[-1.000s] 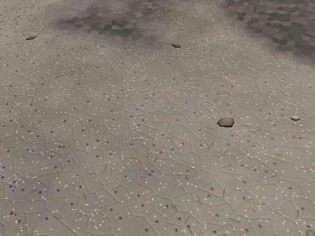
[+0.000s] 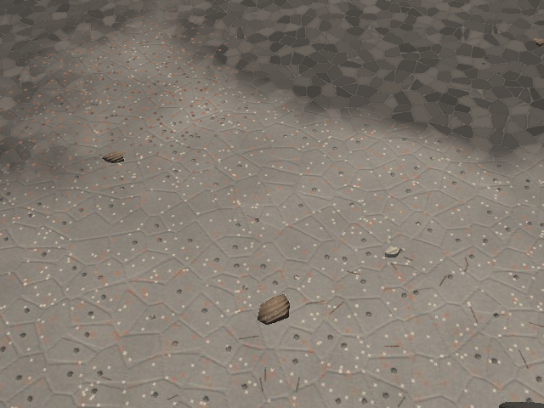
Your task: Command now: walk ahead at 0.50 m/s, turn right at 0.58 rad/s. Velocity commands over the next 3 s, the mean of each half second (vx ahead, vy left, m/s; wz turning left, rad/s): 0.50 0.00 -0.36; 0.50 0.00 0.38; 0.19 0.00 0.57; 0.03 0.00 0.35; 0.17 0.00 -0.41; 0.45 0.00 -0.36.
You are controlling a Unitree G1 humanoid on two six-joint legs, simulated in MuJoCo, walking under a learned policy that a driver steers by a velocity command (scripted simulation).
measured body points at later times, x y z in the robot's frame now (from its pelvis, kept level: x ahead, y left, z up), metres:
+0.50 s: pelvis +0.28 +0.05 +0.00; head +0.31 +0.05 +0.45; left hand +0.50 +0.27 -0.09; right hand +0.26 -0.23 -0.12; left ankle +0.29 +0.15 -0.74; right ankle +0.33 -0.12 -0.68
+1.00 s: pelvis +0.52 -0.03 +0.00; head +0.55 -0.03 +0.45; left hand +0.55 +0.27 -0.11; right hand +0.71 -0.28 -0.09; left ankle +0.64 +0.14 -0.68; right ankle +0.48 -0.14 -0.74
